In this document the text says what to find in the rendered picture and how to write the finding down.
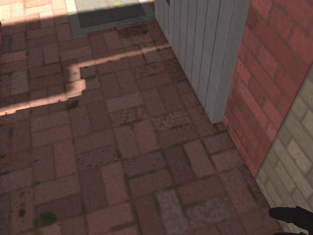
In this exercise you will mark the robot right hand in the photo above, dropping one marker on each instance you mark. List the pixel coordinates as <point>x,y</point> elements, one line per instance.
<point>300,217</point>

